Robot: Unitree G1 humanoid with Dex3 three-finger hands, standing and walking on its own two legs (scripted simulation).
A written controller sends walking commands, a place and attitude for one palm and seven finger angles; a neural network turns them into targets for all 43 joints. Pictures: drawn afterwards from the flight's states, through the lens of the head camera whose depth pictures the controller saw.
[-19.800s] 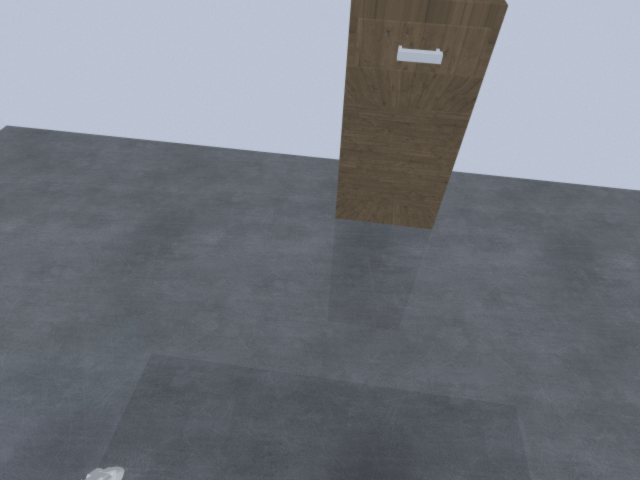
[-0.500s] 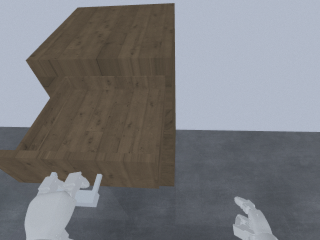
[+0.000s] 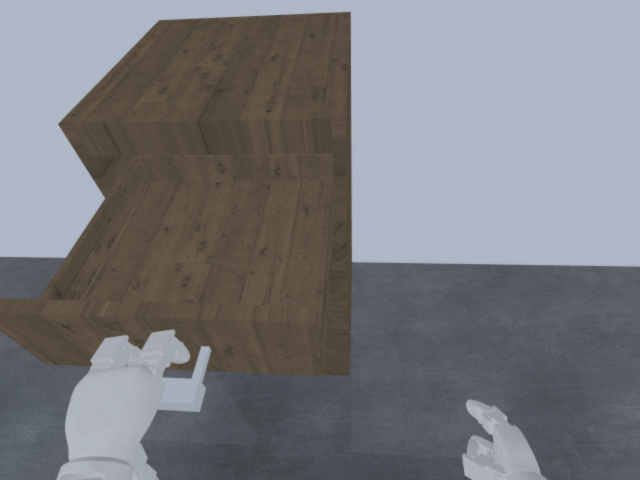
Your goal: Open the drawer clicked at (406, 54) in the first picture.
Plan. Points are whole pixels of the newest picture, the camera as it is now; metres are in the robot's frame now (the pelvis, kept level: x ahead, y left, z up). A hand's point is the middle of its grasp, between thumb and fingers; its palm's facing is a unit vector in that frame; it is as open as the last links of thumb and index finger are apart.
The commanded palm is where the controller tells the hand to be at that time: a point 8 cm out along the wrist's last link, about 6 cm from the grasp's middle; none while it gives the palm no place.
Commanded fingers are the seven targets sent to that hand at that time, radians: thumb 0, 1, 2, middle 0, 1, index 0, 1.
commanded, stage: lift the hand off the handle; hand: left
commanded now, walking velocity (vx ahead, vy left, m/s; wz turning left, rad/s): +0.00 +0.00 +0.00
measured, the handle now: (151, 372) +0.22 +0.24 +0.04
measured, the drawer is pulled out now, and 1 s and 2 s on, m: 0.30 0.30 0.30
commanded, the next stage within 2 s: draw the hand back to the body in 1.14 s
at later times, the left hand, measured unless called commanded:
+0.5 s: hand (116, 384) +0.19 +0.23 +0.11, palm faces +0.09 -0.14 -0.99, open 13.6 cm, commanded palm +0.16 +0.22 +0.17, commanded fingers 0.00 -0.50 0.30 -0.30 -1.20 -0.30 -1.20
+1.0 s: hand (85, 355) +0.18 +0.22 +0.18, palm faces +0.17 -0.14 -0.98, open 13.8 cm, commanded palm +0.15 +0.22 +0.24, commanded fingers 0.00 -0.50 0.30 -0.30 -1.20 -0.30 -1.20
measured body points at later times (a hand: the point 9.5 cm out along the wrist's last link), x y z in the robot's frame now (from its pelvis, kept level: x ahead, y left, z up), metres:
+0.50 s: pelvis +0.01 +0.01 +0.02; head +0.00 -0.03 +0.47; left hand +0.17 +0.23 +0.16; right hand +0.23 -0.19 -0.06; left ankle +0.02 +0.10 -0.70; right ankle -0.03 -0.08 -0.70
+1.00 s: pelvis +0.00 +0.01 +0.03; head -0.02 -0.04 +0.48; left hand +0.17 +0.22 +0.23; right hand +0.24 -0.17 -0.04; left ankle +0.02 +0.11 -0.70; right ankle -0.03 -0.08 -0.70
